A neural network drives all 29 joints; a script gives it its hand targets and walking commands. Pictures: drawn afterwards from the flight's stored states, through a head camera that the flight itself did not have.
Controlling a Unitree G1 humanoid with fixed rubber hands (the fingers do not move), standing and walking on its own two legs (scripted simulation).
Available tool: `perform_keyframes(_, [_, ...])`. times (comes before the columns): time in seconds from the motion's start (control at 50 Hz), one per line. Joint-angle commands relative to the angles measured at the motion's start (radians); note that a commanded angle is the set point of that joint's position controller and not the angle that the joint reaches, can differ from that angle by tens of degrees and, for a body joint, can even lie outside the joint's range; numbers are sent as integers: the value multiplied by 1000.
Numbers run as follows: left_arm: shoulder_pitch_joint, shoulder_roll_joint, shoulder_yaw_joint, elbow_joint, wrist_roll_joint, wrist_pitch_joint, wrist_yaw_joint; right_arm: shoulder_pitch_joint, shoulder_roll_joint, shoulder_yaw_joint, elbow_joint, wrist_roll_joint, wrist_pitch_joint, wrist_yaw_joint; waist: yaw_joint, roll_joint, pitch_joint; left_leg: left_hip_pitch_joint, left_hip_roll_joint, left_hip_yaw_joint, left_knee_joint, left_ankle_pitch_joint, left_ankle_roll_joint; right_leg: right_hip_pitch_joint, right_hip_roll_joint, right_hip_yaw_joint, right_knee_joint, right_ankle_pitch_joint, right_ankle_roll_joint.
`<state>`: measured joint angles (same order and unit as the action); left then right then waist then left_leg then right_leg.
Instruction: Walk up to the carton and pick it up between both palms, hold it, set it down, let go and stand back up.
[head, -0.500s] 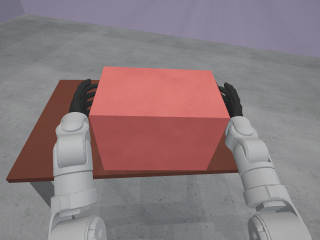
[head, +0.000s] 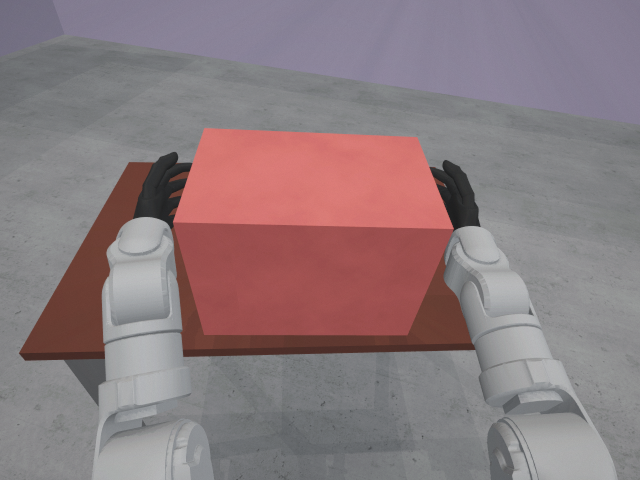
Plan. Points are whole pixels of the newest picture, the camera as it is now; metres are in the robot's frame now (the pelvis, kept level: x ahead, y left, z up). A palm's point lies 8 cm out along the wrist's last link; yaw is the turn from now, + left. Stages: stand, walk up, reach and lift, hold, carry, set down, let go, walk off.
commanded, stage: hold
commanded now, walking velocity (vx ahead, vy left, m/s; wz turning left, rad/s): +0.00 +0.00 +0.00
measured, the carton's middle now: (310, 236) +0.39 +0.01 +0.14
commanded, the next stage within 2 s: none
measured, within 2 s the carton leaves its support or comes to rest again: neither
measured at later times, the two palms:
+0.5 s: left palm (160, 221) +0.36 +0.18 +0.18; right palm (463, 229) +0.36 -0.17 +0.17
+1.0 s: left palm (160, 223) +0.36 +0.19 +0.18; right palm (461, 233) +0.35 -0.17 +0.17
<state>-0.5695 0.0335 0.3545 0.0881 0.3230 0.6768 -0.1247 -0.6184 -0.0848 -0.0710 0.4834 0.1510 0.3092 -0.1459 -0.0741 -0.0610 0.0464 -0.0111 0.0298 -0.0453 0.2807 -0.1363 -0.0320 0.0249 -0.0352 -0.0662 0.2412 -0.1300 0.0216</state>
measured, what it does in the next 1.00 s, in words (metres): stands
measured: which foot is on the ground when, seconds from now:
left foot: down 0.00-1.00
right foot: down 0.00-1.00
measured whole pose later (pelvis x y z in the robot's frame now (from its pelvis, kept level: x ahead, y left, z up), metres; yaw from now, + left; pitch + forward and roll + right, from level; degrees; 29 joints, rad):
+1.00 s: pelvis +0.00 +0.00 +0.00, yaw +0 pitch -8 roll -1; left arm -0.54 0.03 0.33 0.05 0.31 0.68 -0.11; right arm -0.58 -0.09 -0.06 0.45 0.18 0.30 -0.15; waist -0.08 -0.06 0.05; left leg -0.01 0.03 -0.04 0.29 -0.14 -0.03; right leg 0.03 -0.04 -0.06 0.24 -0.13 0.03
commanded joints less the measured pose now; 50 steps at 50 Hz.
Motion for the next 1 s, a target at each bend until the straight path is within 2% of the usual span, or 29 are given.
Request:
perform_keyframes(0.0, [-519,-416,-447,-120,-182,-70,-125,-591,444,358,-265,83,-62,130,-15,70,-360,12,-84,95,-6,213,-12,129,83,-37,12,170,-8])
perform_keyframes(0.06, [-452,-402,-439,-109,-176,-61,-126,-532,450,385,-295,78,-53,118,-25,45,-346,26,-87,86,-10,232,-1,145,83,-34,6,207,5])
perform_keyframes(0.1, [-471,-414,-433,-70,-151,-51,-129,-566,425,354,-264,67,-55,128,-22,73,-295,6,-80,87,-25,156,-5,116,81,-38,-4,108,0])
perform_keyframes(0.14, [-470,-424,-435,-53,-162,-54,-136,-594,447,340,-293,60,-63,127,-33,48,-296,-13,-86,94,-31,128,0,115,79,-38,-10,105,-2])
perform_keyframes(0.16, [-497,-410,-409,-72,-144,-57,-128,-593,436,361,-262,75,-55,137,6,54,-278,-11,-86,98,-39,126,5,112,77,-33,-9,77,-5])
perform_keyframes(0.22, [-496,-431,-449,-127,-177,-65,-125,-582,454,378,-303,85,-64,132,-17,75,-353,10,-86,94,-11,228,-11,140,76,-29,9,194,-3])
perform_keyframes(0.28, [-443,-426,-445,-91,-160,-53,-117,-560,435,392,-285,89,-59,127,-7,83,-329,26,-83,85,-8,244,-12,126,88,-32,-5,173,-7])
perform_keyframes(0.3, [-462,-441,-460,-108,-165,-51,-118,-558,433,368,-282,85,-58,132,-33,97,-354,57,-79,88,-6,256,-18,125,88,-33,-9,158,-10])
perform_keyframes(0.32, [-455,-445,-463,-113,-157,-48,-113,-570,430,371,-289,94,-57,133,-8,102,-354,39,-77,88,-7,236,-22,123,91,-33,0,135,-16])
perform_keyframes(0.34, [-463,-453,-469,-133,-166,-53,-114,-533,410,352,-290,78,-62,137,-33,83,-347,28,-77,87,-15,224,-24,127,96,-46,-2,129,-12])
perform_keyframes(0.36, [-462,-430,-466,-128,-171,-55,-115,-564,445,384,-305,94,-61,135,-11,60,-349,24,-78,88,-9,243,-17,132,95,-36,8,164,-10])
perform_keyframes(0.38, [-444,-431,-470,-124,-176,-50,-116,-538,419,370,-288,93,-54,133,-28,74,-348,23,-81,86,-11,216,-14,119,89,-33,3,158,-6])
perform_keyframes(0.4, [-507,-421,-457,-129,-184,-55,-117,-544,427,367,-232,78,-45,139,-18,65,-316,-1,-83,90,-20,197,-11,115,84,-28,0,131,-8])
perform_keyframes(0.48, [-448,-408,-431,-112,-157,-48,-121,-601,442,392,-337,96,-65,131,16,45,-349,12,-84,92,-8,233,-3,147,86,-30,8,185,2])
perform_keyframes(0.58, [-489,-406,-431,-99,-161,-54,-127,-554,459,380,-261,75,-47,123,-12,53,-314,-19,-88,95,-27,135,4,140,71,-21,0,150,5])
perform_keyframes(0.6, [-505,-421,-465,-116,-172,-56,-126,-562,447,361,-257,79,-48,127,-44,80,-311,-6,-86,90,-27,146,-8,113,78,-30,-1,123,-1])
perform_keyframes(0.62, [-496,-425,-451,-114,-176,-56,-125,-566,438,366,-262,71,-51,131,-22,48,-319,-3,-83,92,-28,152,-3,105,79,-37,-1,114,-3])
perform_keyframes(0.68, [-503,-420,-463,-80,-178,-63,-126,-562,434,331,-259,59,-57,127,-43,69,-291,-5,-87,93,-25,138,-7,98,71,-31,-6,122,0])
perform_keyframes(0.7, [-500,-419,-453,-86,-164,-61,-128,-598,447,359,-290,66,-64,127,-18,83,-308,-7,-90,99,-31,130,-3,117,72,-33,-7,103,-4])
perform_keyframes(0.72, [-489,-426,-440,-68,-168,-57,-127,-578,443,337,-275,53,-55,130,-28,40,-314,-11,-88,95,-28,122,1,118,75,-29,-16,105,-2])
perform_keyframes(0.74, [-430,-411,-419,-69,-159,-55,-130,-547,441,376,-274,74,-59,127,-12,38,-314,24,-84,93,-29,181,10,131,77,-33,-7,168,6])
perform_keyframes(0.76, [-445,-429,-454,-96,-174,-59,-131,-546,439,386,-286,74,-62,124,-24,51,-345,27,-83,91,-13,227,-3,163,77,-32,0,195,-1])
perform_keyframes(0.8, [-437,-433,-460,-100,-168,-52,-121,-582,439,388,-315,101,-61,120,-2,81,-338,27,-89,89,0,258,-15,136,87,-31,7,202,-2])
perform_keyframes(0.84, [-469,-409,-450,-113,-166,-49,-124,-535,422,365,-262,81,-50,126,-25,76,-317,3,-82,84,-9,201,-11,132,80,-27,8,182,-5])
perform_keyframes(0.88, [-475,-403,-431,-111,-162,-52,-125,-570,438,385,-277,93,-51,133,16,65,-304,-12,-77,94,-33,149,3,126,79,-28,-3,103,-6])
perform_keyframes(0.9, [-490,-419,-443,-127,-161,-52,-124,-558,448,363,-270,78,-54,133,-13,46,-314,0,-81,92,-30,163,-1,120,84,-34,0,108,2])
perform_keyframes(0.92, [-493,-406,-451,-144,-168,-56,-122,-573,444,389,-303,98,-63,138,1,76,-338,14,-80,92,-17,222,-8,130,84,-38,5,154,-2])
perform_keyframes(0.94, [-488,-422,-469,-149,-182,-59,-116,-576,447,400,-321,104,-64,133,-10,66,-372,32,-84,93,-5,255,-8,145,87,-31,1,191,-3])
perform_keyframes(0.98, [-493,-437,-466,-98,-172,-58,-112,-623,431,378,-326,88,-70,132,-8,67,-342,14,-84,89,-13,199,-12,121,93,-35,-5,126,-12])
